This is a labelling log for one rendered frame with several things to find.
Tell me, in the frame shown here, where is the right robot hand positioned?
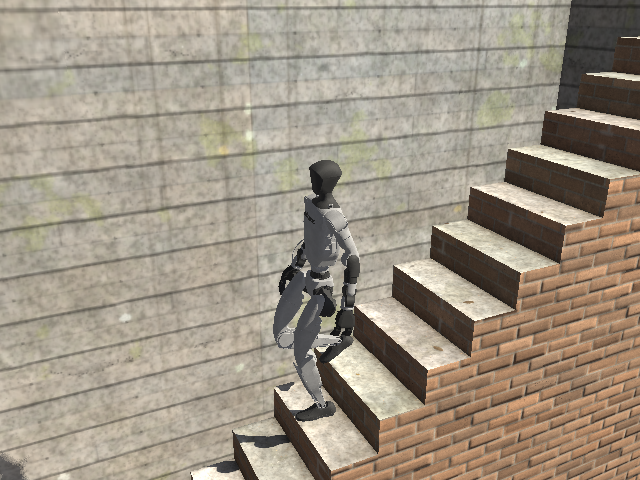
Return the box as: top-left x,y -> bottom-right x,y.
278,265 -> 300,295

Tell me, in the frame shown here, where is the left robot forearm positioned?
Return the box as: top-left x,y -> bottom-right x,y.
340,255 -> 360,311

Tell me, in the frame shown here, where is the left robot upper arm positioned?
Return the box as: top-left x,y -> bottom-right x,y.
324,210 -> 360,267

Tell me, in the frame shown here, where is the right robot forearm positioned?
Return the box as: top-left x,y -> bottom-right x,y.
291,242 -> 307,270

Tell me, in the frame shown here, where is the left robot thigh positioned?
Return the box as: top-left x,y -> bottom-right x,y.
294,288 -> 337,368

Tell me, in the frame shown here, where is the left robot hand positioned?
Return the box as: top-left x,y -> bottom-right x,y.
330,309 -> 355,336

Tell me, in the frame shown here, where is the right robot upper arm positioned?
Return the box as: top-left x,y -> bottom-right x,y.
304,194 -> 319,207

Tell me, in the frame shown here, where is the right robot shin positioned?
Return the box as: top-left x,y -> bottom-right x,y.
278,327 -> 342,349

